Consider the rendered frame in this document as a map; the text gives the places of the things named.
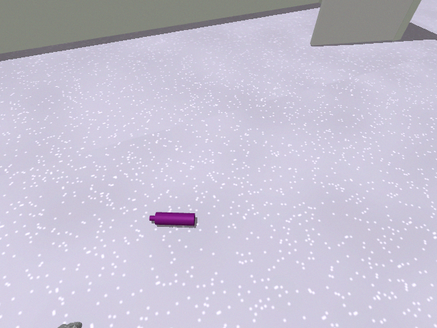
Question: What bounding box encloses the bottle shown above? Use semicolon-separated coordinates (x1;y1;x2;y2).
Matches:
150;212;195;226

